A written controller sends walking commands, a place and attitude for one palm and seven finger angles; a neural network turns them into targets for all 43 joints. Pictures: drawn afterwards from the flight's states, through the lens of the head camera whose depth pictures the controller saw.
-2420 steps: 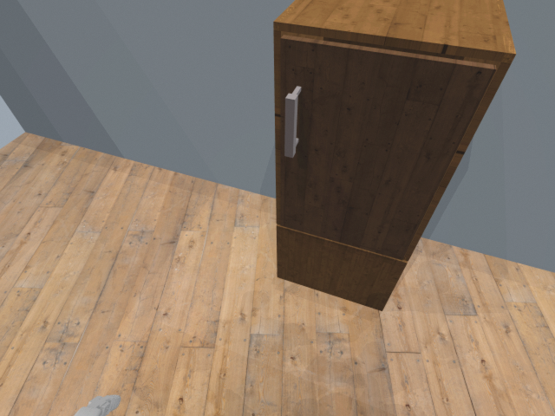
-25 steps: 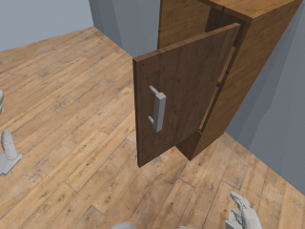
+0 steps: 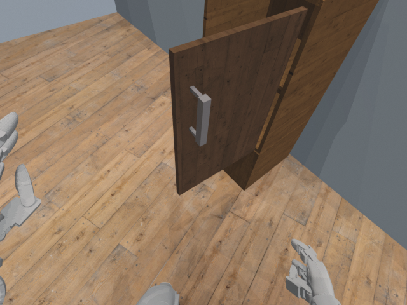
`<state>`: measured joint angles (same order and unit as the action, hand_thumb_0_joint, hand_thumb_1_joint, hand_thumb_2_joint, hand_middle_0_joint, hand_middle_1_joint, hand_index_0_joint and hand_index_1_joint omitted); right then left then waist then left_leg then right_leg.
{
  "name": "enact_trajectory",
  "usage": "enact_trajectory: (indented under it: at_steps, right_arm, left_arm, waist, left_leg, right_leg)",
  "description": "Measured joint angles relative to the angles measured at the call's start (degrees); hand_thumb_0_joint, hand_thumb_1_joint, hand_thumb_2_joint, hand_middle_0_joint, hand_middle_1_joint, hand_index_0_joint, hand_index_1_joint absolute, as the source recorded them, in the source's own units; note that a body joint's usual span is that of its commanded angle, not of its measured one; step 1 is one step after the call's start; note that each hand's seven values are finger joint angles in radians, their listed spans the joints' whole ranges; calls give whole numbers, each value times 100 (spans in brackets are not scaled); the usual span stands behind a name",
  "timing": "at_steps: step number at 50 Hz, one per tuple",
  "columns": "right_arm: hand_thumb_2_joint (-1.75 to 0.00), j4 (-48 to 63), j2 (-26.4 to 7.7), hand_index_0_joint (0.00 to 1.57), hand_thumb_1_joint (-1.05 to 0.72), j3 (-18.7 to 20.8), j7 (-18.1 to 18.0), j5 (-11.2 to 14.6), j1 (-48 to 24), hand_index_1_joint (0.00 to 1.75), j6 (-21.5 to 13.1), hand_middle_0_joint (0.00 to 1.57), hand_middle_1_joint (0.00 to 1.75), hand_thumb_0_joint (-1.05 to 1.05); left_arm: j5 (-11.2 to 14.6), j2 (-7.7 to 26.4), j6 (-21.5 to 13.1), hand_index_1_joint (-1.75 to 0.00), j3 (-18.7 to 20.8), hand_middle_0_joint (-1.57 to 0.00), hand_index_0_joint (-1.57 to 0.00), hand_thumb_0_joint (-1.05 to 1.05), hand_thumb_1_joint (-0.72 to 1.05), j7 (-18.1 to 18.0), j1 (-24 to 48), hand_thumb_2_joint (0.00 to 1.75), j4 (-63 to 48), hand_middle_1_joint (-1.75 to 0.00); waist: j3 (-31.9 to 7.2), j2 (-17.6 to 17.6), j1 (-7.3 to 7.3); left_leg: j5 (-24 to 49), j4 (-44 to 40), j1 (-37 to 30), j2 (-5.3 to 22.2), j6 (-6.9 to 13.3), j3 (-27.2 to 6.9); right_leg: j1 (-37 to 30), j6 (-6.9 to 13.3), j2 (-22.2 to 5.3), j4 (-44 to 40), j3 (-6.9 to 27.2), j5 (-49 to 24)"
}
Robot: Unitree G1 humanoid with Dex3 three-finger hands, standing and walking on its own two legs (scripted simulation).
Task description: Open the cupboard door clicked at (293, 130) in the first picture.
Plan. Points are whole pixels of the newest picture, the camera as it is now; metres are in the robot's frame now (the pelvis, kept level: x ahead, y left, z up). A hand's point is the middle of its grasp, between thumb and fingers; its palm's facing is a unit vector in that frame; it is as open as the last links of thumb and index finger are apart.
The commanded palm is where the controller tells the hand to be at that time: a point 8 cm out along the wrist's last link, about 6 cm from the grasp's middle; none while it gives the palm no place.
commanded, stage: step back with the hand held close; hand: left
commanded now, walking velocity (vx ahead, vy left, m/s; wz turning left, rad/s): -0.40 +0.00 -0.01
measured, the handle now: (197, 117) +0.52 +0.08 +0.04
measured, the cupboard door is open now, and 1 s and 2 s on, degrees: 86 86 86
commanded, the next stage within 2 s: stop stepping back and stand still in 0.02 s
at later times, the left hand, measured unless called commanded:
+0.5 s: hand out of the picture +0.09 +0.22 +0.17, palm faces +0.40 -0.79 -0.47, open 7.4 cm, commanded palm +0.04 +0.26 +0.18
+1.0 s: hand out of the picture +0.06 +0.25 +0.15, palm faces +0.43 -0.79 -0.43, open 7.4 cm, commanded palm +0.00 +0.29 +0.18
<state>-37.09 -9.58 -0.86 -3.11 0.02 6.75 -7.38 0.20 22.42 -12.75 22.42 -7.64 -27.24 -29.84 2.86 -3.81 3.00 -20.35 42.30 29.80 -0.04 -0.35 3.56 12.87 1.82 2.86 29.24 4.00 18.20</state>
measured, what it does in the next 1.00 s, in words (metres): walks backwards: left foot, then right foot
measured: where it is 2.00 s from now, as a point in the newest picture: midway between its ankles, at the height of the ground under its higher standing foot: outside the picture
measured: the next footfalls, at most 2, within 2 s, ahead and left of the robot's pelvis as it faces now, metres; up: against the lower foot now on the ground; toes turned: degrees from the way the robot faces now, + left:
left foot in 0.06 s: +0.05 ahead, +0.10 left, +0.00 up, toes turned +1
right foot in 0.34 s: -0.08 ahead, -0.10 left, +0.00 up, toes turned -3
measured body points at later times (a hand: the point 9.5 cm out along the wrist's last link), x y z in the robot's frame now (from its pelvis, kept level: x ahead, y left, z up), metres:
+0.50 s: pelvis -0.11 -0.03 +0.01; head -0.13 -0.03 +0.46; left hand +0.06 +0.26 +0.19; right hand -0.01 -0.29 -0.09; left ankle -0.09 +0.10 -0.69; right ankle -0.10 -0.10 -0.74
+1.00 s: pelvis -0.14 -0.01 -0.01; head -0.15 +0.00 +0.44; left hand +0.03 +0.29 +0.17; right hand +0.00 -0.25 -0.09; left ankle -0.13 +0.11 -0.74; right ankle -0.10 -0.10 -0.74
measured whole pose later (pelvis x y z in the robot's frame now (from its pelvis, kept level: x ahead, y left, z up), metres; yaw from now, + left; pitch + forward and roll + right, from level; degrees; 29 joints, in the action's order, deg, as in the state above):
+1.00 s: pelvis -0.14 -0.01 -0.01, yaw -1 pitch -1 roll +0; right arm -36.9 -12.5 -0.6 -4.0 -0.9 14.5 -7.6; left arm 0.6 20.9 -12.5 22.5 -8.5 -29.0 -23.5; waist -0.1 -0.8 0.1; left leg -20.7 33.3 15.7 1.6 2.2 2.3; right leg 18.2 2.8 0.5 32.5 -5.0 13.8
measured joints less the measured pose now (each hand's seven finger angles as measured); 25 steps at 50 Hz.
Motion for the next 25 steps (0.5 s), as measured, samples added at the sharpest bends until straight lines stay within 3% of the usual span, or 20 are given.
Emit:
enact_trajectory:
  at_steps: [2, 3, 4, 6, 9, 15, 17, 20, 22, 25]
  right_arm:
    - [-90, 133, -18, 21, -90, -79, -53, -7, 22, 30, 61, 20, 30, 2]
    - [-90, 235, -92, 21, -90, -93, -82, -10, 25, 30, 67, 20, 30, 2]
    - [-90, 333, -172, 21, -90, -63, -102, -15, 9, 30, 49, 20, 30, 2]
    - [-90, 371, -172, 21, -90, 80, -87, -25, -106, 30, -16, 20, 30, 2]
    - [-90, 398, -129, 20, -90, 168, -14, -45, -156, 30, -51, 20, 30, 2]
    - [-90, 495, -94, 20, -90, 88, -2, -4, 338, 30, -52, 20, 30, 1]
    - [-90, 454, -116, 20, -90, 48, -58, -12, 541, 30, -15, 20, 30, 1]
    - [-90, 135, -222, 20, -90, 71, -96, -49, 692, 30, 114, 20, 30, 1]
    - [-90, -121, -262, 20, -90, 79, -105, -64, 825, 30, 155, 20, 30, 2]
    - [-90, -284, -302, 20, -90, 86, -144, -65, 1040, 30, 144, 20, 30, 2]
  left_arm:
    - [35, 176, 48, -31, 75, -21, -21, 2, 88, 38, -147, 90, -156, -30]
    - [67, 232, 69, -31, 112, -22, -21, 2, 88, 47, -221, 90, -241, -30]
    - [95, 314, 91, -31, 153, -22, -21, 2, 88, 52, -257, 90, -324, -30]
    - [137, 568, 59, -31, 260, -22, -21, 2, 88, 81, -180, 90, -321, -30]
    - [201, 698, 66, -31, 378, -22, -21, 2, 88, 99, -322, 89, -199, -30]
    - [281, 619, 455, -31, 407, -22, -21, 2, 88, 12, -1171, 89, -379, -30]
    - [246, 591, 471, -31, 367, -22, -21, 2, 88, -21, -1258, 89, -355, -30]
    - [201, 353, 447, -31, 162, -22, -21, 2, 88, -32, -1054, 89, -170, -30]
    - [165, 193, 401, -31, 85, -22, -22, 2, 88, -54, -870, 89, -11, -30]
    - [109, 14, 270, -31, 61, -22, -21, 2, 88, -107, -592, 89, 352, -30]
  waist:
    - [-103, -143, -122]
    - [-141, -56, -190]
    - [-162, 73, -270]
    - [-37, 63, -365]
    - [106, 106, -437]
    - [-2, 162, -502]
    - [-91, 137, -484]
    - [-134, 271, -379]
    - [-288, 207, -243]
    - [-543, 124, -260]
  left_leg:
    - [368, -386, -401, -76, -68, 39]
    - [1152, -818, -681, -31, -74, 16]
    - [1331, -1205, -867, 29, 27, -20]
    - [1055, -1464, -975, -10, 225, 29]
    - [1194, -1719, -1059, 58, 272, 105]
    - [1531, -1868, -1036, 210, 139, 177]
    - [1398, -1660, -878, 186, 99, 155]
    - [372, -512, -480, 133, 6, -176]
    - [197, 468, -281, 35, -23, -247]
    - [274, 744, -442, 44, 0, -147]
  right_leg:
    - [86, 18, -18, -90, 75, -136]
    - [173, -7, 55, -33, 29, -211]
    - [342, -90, 131, 164, -70, -253]
    - [716, -163, 120, 972, -42, 442]
    - [1025, -217, 144, 1744, -96, 947]
    - [514, -309, -89, 865, -535, 597]
    - [156, -140, -155, 224, -631, 290]
    - [132, 205, -81, 35, -752, -319]
    - [139, 260, -112, -117, -685, -440]
    - [144, 267, -194, -345, -677, -614]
